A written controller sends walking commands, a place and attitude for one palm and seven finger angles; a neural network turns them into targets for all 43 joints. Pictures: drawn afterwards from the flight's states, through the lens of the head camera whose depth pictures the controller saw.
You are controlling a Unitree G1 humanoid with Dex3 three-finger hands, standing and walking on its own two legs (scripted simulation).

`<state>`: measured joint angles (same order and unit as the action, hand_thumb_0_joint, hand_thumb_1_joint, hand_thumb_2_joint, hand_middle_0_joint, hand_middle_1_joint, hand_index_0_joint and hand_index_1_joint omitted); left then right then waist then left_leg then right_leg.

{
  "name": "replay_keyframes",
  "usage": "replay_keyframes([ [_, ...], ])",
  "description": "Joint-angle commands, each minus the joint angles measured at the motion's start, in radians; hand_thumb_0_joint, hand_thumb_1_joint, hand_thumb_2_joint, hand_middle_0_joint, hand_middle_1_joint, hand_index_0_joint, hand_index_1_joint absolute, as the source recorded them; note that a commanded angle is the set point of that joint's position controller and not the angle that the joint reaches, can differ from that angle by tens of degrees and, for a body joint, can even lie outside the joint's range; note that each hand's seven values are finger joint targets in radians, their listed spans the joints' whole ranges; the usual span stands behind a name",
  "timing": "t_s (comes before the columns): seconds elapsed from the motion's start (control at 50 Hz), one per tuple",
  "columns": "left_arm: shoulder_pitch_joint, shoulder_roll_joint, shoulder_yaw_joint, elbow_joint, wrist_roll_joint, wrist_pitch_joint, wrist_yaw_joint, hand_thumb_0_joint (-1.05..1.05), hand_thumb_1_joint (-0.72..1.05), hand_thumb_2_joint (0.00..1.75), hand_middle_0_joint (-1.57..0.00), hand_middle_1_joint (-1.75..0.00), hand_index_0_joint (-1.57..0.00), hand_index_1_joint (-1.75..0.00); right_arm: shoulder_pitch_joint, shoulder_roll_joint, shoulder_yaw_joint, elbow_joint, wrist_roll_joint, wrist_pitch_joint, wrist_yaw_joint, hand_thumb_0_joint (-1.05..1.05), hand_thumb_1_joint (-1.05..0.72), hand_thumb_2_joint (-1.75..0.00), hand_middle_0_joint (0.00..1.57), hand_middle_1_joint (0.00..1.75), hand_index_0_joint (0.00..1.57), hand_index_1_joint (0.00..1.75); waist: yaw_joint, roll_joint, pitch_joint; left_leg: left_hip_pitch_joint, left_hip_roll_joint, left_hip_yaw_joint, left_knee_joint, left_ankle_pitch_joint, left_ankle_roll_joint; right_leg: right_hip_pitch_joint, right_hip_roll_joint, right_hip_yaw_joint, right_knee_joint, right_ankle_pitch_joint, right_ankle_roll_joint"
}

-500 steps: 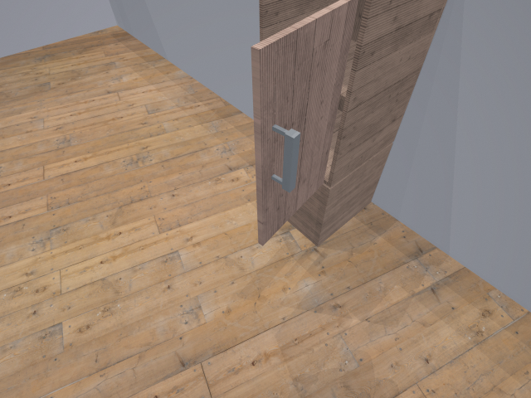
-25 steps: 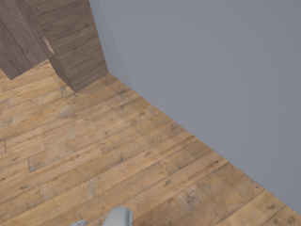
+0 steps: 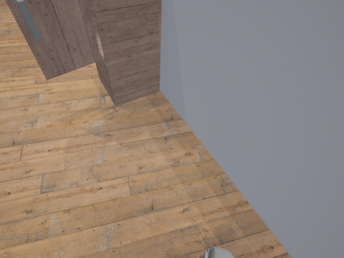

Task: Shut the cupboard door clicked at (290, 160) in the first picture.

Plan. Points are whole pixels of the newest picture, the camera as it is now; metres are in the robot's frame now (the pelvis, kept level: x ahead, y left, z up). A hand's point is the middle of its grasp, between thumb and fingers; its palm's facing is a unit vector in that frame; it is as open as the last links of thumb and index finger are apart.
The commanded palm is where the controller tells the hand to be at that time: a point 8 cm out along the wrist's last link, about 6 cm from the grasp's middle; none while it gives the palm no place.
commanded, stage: walk to a spot facing it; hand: left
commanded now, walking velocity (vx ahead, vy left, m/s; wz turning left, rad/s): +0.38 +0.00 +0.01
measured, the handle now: (27, 19) +0.97 +0.74 -0.01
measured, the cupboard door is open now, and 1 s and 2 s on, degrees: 99 99 99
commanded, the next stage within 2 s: turn to face it in 0.92 s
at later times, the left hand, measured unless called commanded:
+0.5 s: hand (144, 176) +0.37 +0.12 -0.17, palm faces -0.03 -0.99 -0.14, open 7.3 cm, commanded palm none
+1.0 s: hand (123, 176) +0.37 +0.19 -0.19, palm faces +0.18 -0.98 -0.12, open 7.3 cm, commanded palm none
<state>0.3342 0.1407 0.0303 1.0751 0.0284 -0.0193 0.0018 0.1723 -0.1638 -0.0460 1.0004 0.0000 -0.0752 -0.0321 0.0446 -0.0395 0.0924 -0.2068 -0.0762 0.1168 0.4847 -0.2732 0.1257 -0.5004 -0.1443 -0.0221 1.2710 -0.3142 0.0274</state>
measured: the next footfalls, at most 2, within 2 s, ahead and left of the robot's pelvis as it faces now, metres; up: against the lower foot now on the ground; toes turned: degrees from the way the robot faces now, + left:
right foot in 0.42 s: +0.31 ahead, -0.13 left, +0.00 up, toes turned -4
left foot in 0.88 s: +0.53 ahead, +0.12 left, +0.00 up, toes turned +14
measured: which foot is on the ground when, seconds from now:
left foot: down 0.00-0.44, up 0.46-0.86, down 0.88-1.00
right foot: up 0.00-0.40, down 0.42-0.88, up 0.90-1.00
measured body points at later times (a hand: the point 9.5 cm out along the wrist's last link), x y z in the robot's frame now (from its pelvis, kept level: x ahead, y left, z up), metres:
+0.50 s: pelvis +0.23 -0.04 -0.01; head +0.27 -0.03 +0.44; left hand +0.37 +0.17 -0.15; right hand +0.09 -0.23 -0.15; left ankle +0.05 +0.05 -0.65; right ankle +0.27 -0.12 -0.73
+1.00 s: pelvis +0.45 +0.04 -0.01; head +0.47 +0.07 +0.44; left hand +0.36 +0.25 -0.18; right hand +0.60 -0.18 -0.13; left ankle +0.49 +0.11 -0.73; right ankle +0.36 -0.11 -0.64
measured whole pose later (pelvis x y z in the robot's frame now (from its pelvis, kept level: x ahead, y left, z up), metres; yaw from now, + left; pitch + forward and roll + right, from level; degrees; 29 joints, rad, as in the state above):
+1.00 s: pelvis +0.45 +0.04 -0.01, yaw +6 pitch -1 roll -1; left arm 0.37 0.17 0.04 1.15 0.02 -0.02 0.00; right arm 0.10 -0.17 -0.03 0.99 -0.02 -0.07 -0.01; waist 0.04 -0.06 0.08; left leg -0.32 0.00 0.16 0.59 -0.25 0.08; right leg -0.35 -0.09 -0.05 1.21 -0.42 -0.01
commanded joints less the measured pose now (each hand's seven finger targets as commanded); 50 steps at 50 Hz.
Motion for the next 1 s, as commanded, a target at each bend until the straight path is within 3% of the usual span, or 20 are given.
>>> replay_keyframes([
  [0.0, 0.037, 0.044, 0.018, -0.053, 0.005, 0.001, -0.006, 0.00, 0.90, 0.90, -0.20, -0.30, -0.20, -0.30, 0.188, -0.086, -0.008, 0.027, -0.008, -0.016, 0.002, 0.00, -0.90, -0.90, 0.20, 0.30, 0.20, 0.30, -0.026, 0.130, -0.032, 0.063, 0.264, -0.170, -0.254, 0.560, 0.020, -0.096, 0.004, -0.006, -0.065, 0.119, 0.016],
  [0.14, -0.217, 0.073, 0.013, -0.131, -0.006, 0.005, -0.026, 0.00, 0.90, 0.90, -0.20, -0.30, -0.20, -0.30, 0.311, -0.097, 0.011, 0.076, -0.013, -0.016, -0.008, 0.00, -0.90, -0.90, 0.20, 0.30, 0.20, 0.30, -0.066, 0.126, 0.035, 0.184, 0.274, -0.181, -0.276, 0.614, -0.006, -0.215, 0.033, -0.031, -0.266, 0.251, -0.001],
  [0.26, -0.380, 0.076, -0.003, -0.197, -0.014, -0.013, -0.033, 0.00, 0.90, 0.90, -0.20, -0.30, -0.20, -0.30, 0.437, -0.107, 0.021, 0.134, -0.026, -0.012, -0.016, 0.00, -0.90, -0.90, 0.20, 0.30, 0.20, 0.30, -0.111, 0.110, 0.045, 0.322, 0.294, -0.181, -0.224, 0.826, -0.003, -0.176, 0.081, -0.074, -0.507, 0.181, -0.052],
  [0.32, -0.321, 0.096, -0.001, -0.193, -0.014, -0.021, -0.025, 0.00, 0.90, 0.90, -0.20, -0.30, -0.20, -0.30, 0.438, -0.126, 0.016, 0.156, -0.025, -0.008, -0.019, 0.00, -0.90, -0.90, 0.20, 0.30, 0.20, 0.30, -0.074, 0.116, 0.004, 0.339, 0.304, -0.167, -0.118, 1.076, -0.009, -0.004, 0.141, -0.104, -0.609, 0.085, -0.093],
  [0.36, -0.126, 0.133, 0.014, -0.142, -0.013, -0.033, -0.016, 0.00, 0.90, 0.90, -0.20, -0.30, -0.20, -0.30, 0.398, -0.144, 0.005, 0.154, -0.017, -0.005, -0.019, 0.00, -0.90, -0.90, 0.20, 0.30, 0.20, 0.30, 0.016, 0.099, -0.082, 0.282, 0.279, -0.156, 0.089, 1.120, -0.039, 0.249, 0.172, -0.105, -0.709, 0.114, -0.116],
  [0.38, 0.025, 0.168, 0.031, -0.097, -0.010, -0.041, -0.009, 0.00, 0.90, 0.90, -0.20, -0.30, -0.20, -0.30, 0.368, -0.142, 0.002, 0.138, -0.007, -0.008, -0.013, 0.00, -0.90, -0.90, 0.20, 0.30, 0.20, 0.30, 0.081, 0.064, -0.156, 0.095, 0.245, -0.145, 0.271, 0.985, -0.054, 0.533, 0.127, -0.055, -0.740, 0.226, -0.143],
  [0.4, 0.174, 0.249, 0.055, -0.057, -0.003, -0.049, 0.003, 0.00, 0.90, 0.90, -0.20, -0.30, -0.20, -0.30, 0.369, -0.103, 0.001, 0.116, 0.008, -0.016, -0.005, 0.00, -0.90, -0.90, 0.20, 0.30, 0.20, 0.30, 0.123, -0.087, -0.257, -0.199, 0.110, -0.077, 0.583, 0.421, -0.081, 0.821, -0.143, 0.275, -0.749, 0.434, -0.248],
  [0.42, 0.202, 0.284, 0.058, -0.033, -0.019, -0.041, 0.006, 0.00, 0.90, 0.90, -0.20, -0.30, -0.20, -0.30, 0.383, -0.088, -0.001, 0.105, 0.012, -0.015, -0.007, 0.00, -0.90, -0.90, 0.20, 0.30, 0.20, 0.30, 0.087, -0.136, -0.327, -0.330, 0.021, -0.093, 0.890, -0.294, -0.098, 0.841, -0.347, 0.544, -0.853, 0.582, -0.343],
  [0.44, 0.121, 0.245, 0.054, -0.057, -0.023, -0.042, 0.009, 0.00, 0.90, 0.90, -0.20, -0.30, -0.20, -0.30, 0.302, -0.093, -0.006, 0.091, 0.007, -0.007, 0.002, 0.00, -0.90, -0.90, 0.20, 0.30, 0.20, 0.30, 0.073, -0.050, -0.200, -0.367, 0.092, -0.177, 0.918, -0.231, -0.074, 0.677, -0.309, 0.487, -0.937, 0.389, -0.322],
  [0.48, -0.011, 0.155, 0.030, -0.070, -0.022, -0.050, 0.016, 0.00, 0.90, 0.90, -0.20, -0.30, -0.20, -0.30, 0.208, -0.032, -0.007, 0.068, -0.010, 0.017, 0.017, 0.00, -0.90, -0.90, 0.20, 0.30, 0.20, 0.30, -0.010, 0.023, 0.021, -0.375, 0.162, -0.177, 0.849, -0.096, -0.080, 0.356, -0.231, 0.297, -1.008, 0.323, -0.234],
  [0.54, -0.035, 0.087, 0.014, -0.065, -0.015, -0.070, 0.015, 0.00, 0.90, 0.90, -0.20, -0.30, -0.20, -0.30, 0.268, 0.020, 0.001, 0.080, -0.024, 0.049, 0.030, 0.00, -0.90, -0.90, 0.20, 0.30, 0.20, 0.30, -0.076, -0.058, -0.003, -0.306, 0.182, -0.134, 0.700, -0.019, -0.109, 0.245, -0.129, 0.076, -1.061, 0.288, -0.176],
  [0.58, -0.011, 0.059, 0.025, -0.055, -0.006, -0.081, 0.017, 0.00, 0.90, 0.90, -0.20, -0.30, -0.20, -0.30, 0.241, 0.038, -0.007, 0.064, -0.028, 0.054, 0.036, 0.00, -0.90, -0.90, 0.20, 0.30, 0.20, 0.30, -0.082, -0.067, -0.017, -0.305, 0.190, -0.108, 0.588, 0.024, -0.127, 0.250, -0.109, 0.029, -1.073, 0.304, -0.177],
  [0.66, 0.034, 0.105, 0.022, -0.019, -0.013, -0.084, 0.008, 0.00, 0.90, 0.90, -0.20, -0.30, -0.20, -0.30, 0.061, 0.020, -0.002, 0.004, -0.022, 0.044, 0.054, 0.00, -0.90, -0.90, 0.20, 0.30, 0.20, 0.30, -0.036, -0.080, -0.017, -0.332, 0.169, -0.050, 0.346, 0.090, -0.141, 0.351, -0.094, -0.011, -1.053, 0.428, -0.175],
  [0.76, 0.069, 0.154, 0.021, 0.016, -0.006, -0.075, 0.009, 0.00, 0.90, 0.90, -0.20, -0.30, -0.20, -0.30, -0.088, -0.025, -0.004, -0.042, -0.021, 0.029, 0.065, 0.00, -0.90, -0.90, 0.20, 0.30, 0.20, 0.30, -0.015, -0.100, 0.033, -0.300, 0.132, -0.015, 0.186, 0.058, -0.116, 0.441, -0.139, -0.015, -1.019, 0.467, -0.158],
  [0.82, 0.054, 0.175, 0.024, 0.020, -0.010, -0.069, 0.009, 0.00, 0.90, 0.90, -0.20, -0.30, -0.20, -0.30, 0.078, -0.077, -0.016, 0.011, -0.030, 0.019, 0.051, 0.00, -0.90, -0.90, 0.20, 0.30, 0.20, 0.30, -0.110, -0.049, -0.046, 0.020, 0.056, 0.040, 0.035, 0.080, -0.085, 0.380, -0.104, -0.091, -0.748, 0.689, -0.120],
  [0.84, 0.059, 0.162, 0.020, 0.007, -0.016, -0.066, 0.005, 0.00, 0.90, 0.90, -0.20, -0.30, -0.20, -0.30, 0.226, -0.150, -0.033, 0.046, -0.036, 0.014, 0.041, 0.00, -0.90, -0.90, 0.20, 0.30, 0.20, 0.30, -0.172, 0.052, -0.157, 0.281, 0.154, -0.079, 0.016, 0.139, -0.043, 0.232, -0.057, -0.118, -0.506, 0.562, -0.081],
  [0.86, 0.088, 0.103, 0.010, -0.022, -0.028, -0.067, -0.004, 0.00, 0.90, 0.90, -0.20, -0.30, -0.20, -0.30, 0.357, -0.274, -0.063, 0.067, -0.046, 0.008, 0.029, 0.00, -0.90, -0.90, 0.20, 0.30, 0.20, 0.30, -0.199, 0.311, -0.285, 0.485, 0.456, -0.488, -0.054, 0.273, 0.082, -0.012, 0.097, -0.159, -0.149, -0.065, -0.031],
  [0.88, 0.021, 0.126, 0.008, -0.056, -0.024, -0.066, 0.002, 0.00, 0.90, 0.90, -0.20, -0.30, -0.20, -0.30, 0.385, -0.292, -0.058, 0.068, -0.025, 0.021, 0.017, 0.00, -0.90, -0.90, 0.20, 0.30, 0.20, 0.30, -0.195, 0.261, -0.310, 0.471, 0.527, -0.583, -0.122, 0.411, 0.139, -0.078, 0.099, -0.033, 0.015, -0.243, -0.045],
  [0.92, -0.052, 0.111, 0.016, -0.049, -0.017, -0.053, 0.007, 0.00, 0.90, 0.90, -0.20, -0.30, -0.20, -0.30, 0.202, -0.209, -0.038, 0.031, -0.020, 0.013, 0.007, 0.00, -0.90, -0.90, 0.20, 0.30, 0.20, 0.30, -0.130, 0.138, -0.108, 0.173, 0.476, -0.429, -0.190, 0.325, 0.110, -0.109, 0.029, 0.019, 0.081, -0.130, -0.042],
  [0.98, 0.046, 0.065, 0.016, -0.002, -0.001, -0.014, -0.007, 0.00, 0.90, 0.90, -0.20, -0.30, -0.20, -0.30, 0.114, -0.117, -0.005, 0.017, -0.020, -0.006, 0.002, 0.00, -0.90, -0.90, 0.20, 0.30, 0.20, 0.30, -0.042, 0.133, -0.031, 0.006, 0.379, -0.205, -0.244, 0.320, 0.026, -0.030, 0.008, 0.035, -0.008, 0.000, -0.022],
])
